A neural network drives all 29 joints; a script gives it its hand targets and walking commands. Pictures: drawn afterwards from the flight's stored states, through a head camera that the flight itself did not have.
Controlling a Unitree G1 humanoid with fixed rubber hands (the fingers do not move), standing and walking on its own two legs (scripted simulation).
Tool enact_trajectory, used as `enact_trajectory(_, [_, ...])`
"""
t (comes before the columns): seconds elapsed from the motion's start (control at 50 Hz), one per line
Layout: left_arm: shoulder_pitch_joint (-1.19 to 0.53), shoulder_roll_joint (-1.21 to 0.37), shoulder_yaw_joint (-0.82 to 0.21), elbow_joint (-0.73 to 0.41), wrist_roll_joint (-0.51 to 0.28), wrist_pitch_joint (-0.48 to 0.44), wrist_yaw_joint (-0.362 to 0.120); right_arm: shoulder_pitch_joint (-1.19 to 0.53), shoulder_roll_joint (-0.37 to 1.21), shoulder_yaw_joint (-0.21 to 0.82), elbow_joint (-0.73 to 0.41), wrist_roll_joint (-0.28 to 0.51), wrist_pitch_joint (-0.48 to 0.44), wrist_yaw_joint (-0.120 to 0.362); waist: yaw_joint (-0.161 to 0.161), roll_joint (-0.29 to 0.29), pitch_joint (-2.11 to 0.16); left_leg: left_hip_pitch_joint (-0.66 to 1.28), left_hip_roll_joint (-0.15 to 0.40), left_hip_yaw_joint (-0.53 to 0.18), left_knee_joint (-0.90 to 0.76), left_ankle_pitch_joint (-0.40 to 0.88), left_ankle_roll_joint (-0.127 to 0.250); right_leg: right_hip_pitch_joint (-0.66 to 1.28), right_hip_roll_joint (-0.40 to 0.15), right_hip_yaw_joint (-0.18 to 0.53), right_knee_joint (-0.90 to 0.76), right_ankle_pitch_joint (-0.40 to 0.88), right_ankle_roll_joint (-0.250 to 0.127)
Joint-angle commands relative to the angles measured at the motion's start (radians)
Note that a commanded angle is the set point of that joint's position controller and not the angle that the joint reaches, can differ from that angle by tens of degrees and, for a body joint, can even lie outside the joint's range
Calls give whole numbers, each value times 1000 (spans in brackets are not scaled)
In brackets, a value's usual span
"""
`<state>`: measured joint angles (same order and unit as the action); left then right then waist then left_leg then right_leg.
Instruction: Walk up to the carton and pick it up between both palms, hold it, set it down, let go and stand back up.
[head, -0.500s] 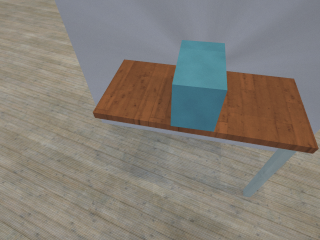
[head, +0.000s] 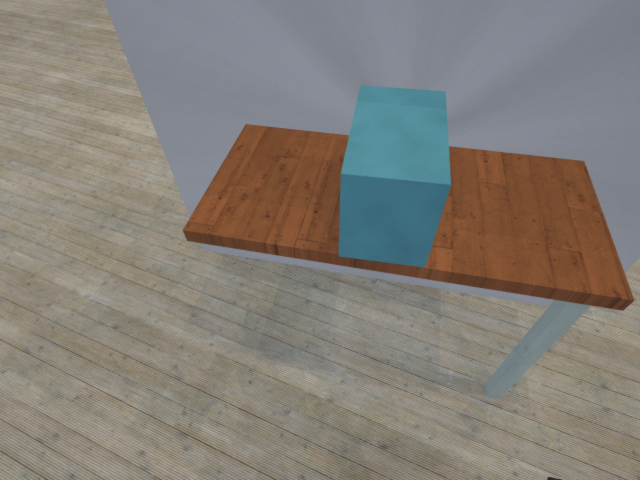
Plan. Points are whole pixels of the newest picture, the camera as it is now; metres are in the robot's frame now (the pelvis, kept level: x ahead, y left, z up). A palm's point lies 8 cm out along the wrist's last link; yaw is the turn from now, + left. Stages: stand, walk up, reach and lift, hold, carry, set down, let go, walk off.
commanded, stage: stand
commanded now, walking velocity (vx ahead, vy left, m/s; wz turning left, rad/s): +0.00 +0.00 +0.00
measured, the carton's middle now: (391, 174) +0.67 -0.12 -0.04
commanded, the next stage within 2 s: walk up in 0.04 s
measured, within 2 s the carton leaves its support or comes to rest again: neither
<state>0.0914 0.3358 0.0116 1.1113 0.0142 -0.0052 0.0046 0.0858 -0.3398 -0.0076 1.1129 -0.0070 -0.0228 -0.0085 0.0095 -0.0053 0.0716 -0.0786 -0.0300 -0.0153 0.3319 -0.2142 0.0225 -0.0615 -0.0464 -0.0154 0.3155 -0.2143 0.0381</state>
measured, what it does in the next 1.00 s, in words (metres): walks ahead: right foot, then left foot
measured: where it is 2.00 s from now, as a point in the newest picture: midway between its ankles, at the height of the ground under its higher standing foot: outside the picture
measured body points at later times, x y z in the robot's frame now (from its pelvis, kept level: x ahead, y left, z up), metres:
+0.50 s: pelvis +0.03 -0.04 -0.02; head +0.03 -0.05 +0.43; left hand +0.13 +0.28 -0.13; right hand +0.04 -0.37 -0.14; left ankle -0.02 +0.10 -0.75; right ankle +0.09 -0.15 -0.75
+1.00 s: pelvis +0.16 -0.04 -0.04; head +0.19 -0.04 +0.41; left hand +0.22 +0.29 -0.14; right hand +0.23 -0.37 -0.14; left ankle +0.23 +0.10 -0.75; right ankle +0.09 -0.15 -0.74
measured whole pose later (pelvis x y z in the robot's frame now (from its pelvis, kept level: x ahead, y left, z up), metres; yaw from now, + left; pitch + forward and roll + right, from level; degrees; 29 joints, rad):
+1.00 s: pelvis +0.16 -0.04 -0.04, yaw -5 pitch -5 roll +0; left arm 0.32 0.41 0.08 0.85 0.01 -0.06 -0.02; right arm 0.21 -0.41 -0.08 0.87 -0.03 -0.04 0.04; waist 0.03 0.00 0.16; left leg -0.35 0.06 0.03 0.71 -0.27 -0.02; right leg -0.18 -0.04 -0.04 0.77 -0.48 -0.01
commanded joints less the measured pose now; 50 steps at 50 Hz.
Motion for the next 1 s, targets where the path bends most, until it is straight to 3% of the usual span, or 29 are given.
enact_trajectory(0.0, [-2, 181, 27, -54, -7, -17, 12, 15, -231, -37, -53, 8, -24, -12, 4, -23, -79, 8, 159, -113, -41, 441, 4, 30, -107, 77, -19, 327, -70])
enact_trajectory(0.16, [-42, 210, 28, -61, 1, -22, 9, 35, -183, -30, -56, 3, -20, -11, -20, -10, -88, -35, 144, -98, -37, 359, -3, 30, -102, 69, -7, 222, -66])
enact_trajectory(0.18, [2, 164, 30, -65, -10, -18, 6, -20, -245, -35, -51, -2, -13, -16, 22, 0, -84, -21, 142, -92, -32, 341, 6, 19, -102, 69, -49, 220, -57])
enact_trajectory(0.2, [-55, 228, 36, -64, 1, -22, 13, -1, -199, -40, -58, 3, -10, -14, -18, -35, -85, 1, 145, -99, -61, 336, -7, 7, -95, 54, -14, 236, -57])
enact_trajectory(0.22, [31, 256, 64, -114, 6, -21, -8, 54, -290, -95, -93, -16, -27, 5, -23, 15, -186, 122, 134, -90, 5, -116, 52, -64, -4, 9, 98, -124, -85])
enact_trajectory(0.24, [-1, 261, 77, -127, 19, -18, -20, 88, -297, -106, -94, -26, -34, 10, -51, 101, -84, 129, 199, -208, -88, -376, 95, -255, 18, -6, 218, -249, -103])
enact_trajectory(0.28, [-63, 252, 83, -188, 31, -14, -27, 155, -329, -127, -96, -28, -39, 7, -102, 149, 49, 134, 383, -427, -225, -517, 197, -555, 33, 21, 491, -341, -90])
enact_trajectory(0.3, [-57, 248, 84, -190, 36, -13, -31, 152, -340, -138, -108, -27, -46, 10, -81, 156, 94, 101, 430, -455, -222, -471, 241, -589, -11, 78, 555, -334, -92])
enact_trajectory(0.34, [-31, 254, 100, -221, 24, -32, -36, 135, -292, -137, -152, -31, -48, 13, -65, 113, 54, 117, 404, -388, -181, -331, 244, -572, -40, 83, 575, -276, -93])
enact_trajectory(0.38, [4, 238, 78, -232, 11, -48, -46, 98, -293, -137, -187, -30, -47, 27, -55, 224, 61, 91, 352, -206, -112, -123, 231, -532, -81, 54, 398, -262, -56])
enact_trajectory(0.4, [49, 218, 87, -233, 16, -52, -45, 103, -305, -138, -214, -28, -52, 32, -40, 193, 15, 77, 377, -201, -72, -13, 224, -455, -67, 35, 345, -209, -65])
enact_trajectory(0.42, [143, 232, 93, -208, 18, -47, -52, 38, -306, -142, -242, -38, -55, 32, 26, 184, -2, -18, 361, -164, -26, 19, 195, -303, -104, 76, 300, -153, -88])
enact_trajectory(0.46, [203, 244, 120, -182, 23, -50, -49, 15, -271, -128, -271, -23, -39, 39, 65, 91, -7, -239, 221, 8, 129, -19, 117, -15, 7, -38, 145, -8, -77])
enact_trajectory(0.48, [332, 292, 154, -151, 39, -49, -39, 37, -217, -112, -291, -25, -30, 35, 136, -79, -82, -368, 170, 25, 388, -84, 84, 192, -15, 43, 179, -5, -80])
enact_trajectory(0.5, [448, 363, 174, -153, 34, -53, -29, 43, -173, -91, -315, -32, -23, 39, 172, -266, -88, -517, 52, 100, 632, -362, 53, 252, -105, 190, 70, -232, -96])
enact_trajectory(0.52, [323, 404, 166, -205, 27, -60, -27, 108, -164, -91, -296, -23, -10, 43, 73, -230, -1, -586, -13, 16, 813, -338, 13, 50, -336, 722, -226, -629, -194])
enact_trajectory(0.54, [197, 436, 172, -262, 11, -58, -30, 143, -275, -125, -279, -21, 4, 40, 34, -108, 67, -478, 62, -30, 820, -343, 22, -145, -376, 704, -248, -779, -257])
enact_trajectory(0.56, [139, 406, 165, -262, 3, -54, -34, 108, -309, -127, -258, -29, -2, 45, 20, -97, 148, -476, 86, -38, 834, -346, 23, -196, -358, 716, -228, -693, -304])
enact_trajectory(0.58, [153, 357, 148, -272, 0, -65, -33, 137, -313, -120, -261, -13, -9, 48, 16, -56, 156, -472, 99, -70, 824, -256, 20, -205, -307, 571, -183, -498, -253])
enact_trajectory(0.6, [184, 341, 144, -274, 1, -77, -29, 170, -282, -120, -257, -12, -13, 54, 17, -130, 123, -482, 108, -69, 811, -225, 18, -152, -280, 488, -150, -354, -233])
enact_trajectory(0.62, [125, 324, 143, -288, -11, -77, -25, 255, -286, -124, -222, -8, -7, 48, -24, -135, 71, -391, 132, -64, 764, -170, -3, -178, -230, 402, -133, -309, -208])
enact_trajectory(0.66, [122, 326, 143, -301, 0, -78, -23, 218, -272, -124, -251, -17, 6, 59, -12, -125, 110, -367, 157, -53, 720, -156, -18, -255, -219, 342, -129, -339, -233])
enact_trajectory(0.76, [215, 374, 160, -317, 1, -89, -22, 151, -301, -130, -285, -32, 7, 67, 27, -130, 99, -447, 160, -41, 563, -154, -28, -161, -241, 362, -76, -356, -271])
enact_trajectory(0.82, [251, 350, 161, -330, 9, -99, -21, 127, -276, -132, -311, -48, 2, 67, 36, -18, 58, -458, 165, -38, 562, -124, -10, -152, -259, 383, -59, -314, -265])
enact_trajectory(0.86, [237, 338, 145, -342, 0, -100, -22, 96, -266, -130, -320, -37, -8, 68, 21, -81, 82, -437, 174, -9, 464, -127, -12, -158, -239, 306, -10, -128, -275])
enact_trajectory(0.9, [262, 363, 140, -322, 1, -87, -15, 56, -256, -125, -340, -24, -23, 54, 41, -130, 45, -390, 109, 43, 391, -204, -9, -95, -206, 239, 123, 380, -222])
enact_trajectory(0.94, [179, 318, 119, -353, -11, -66, -19, 266, -251, -114, -290, -7, -52, 40, -56, -145, -32, -123, 46, 90, 118, -54, 13, -109, -98, 73, 407, 597, -184])
enact_trajectory(0.96, [214, 254, 93, -367, -22, -73, -12, 357, -309, -150, -264, -31, -56, 21, -100, 79, -131, 34, 144, -58, 105, 187, 61, -209, -39, 28, 669, 488, -112])
enact_trajectory(0.98, [227, 209, 87, -378, -38, -71, -7, 369, -409, -162, -287, -19, -62, 17, -109, 228, -199, 226, 380, -447, 88, 383, 186, -484, 113, 9, 895, 20, -56])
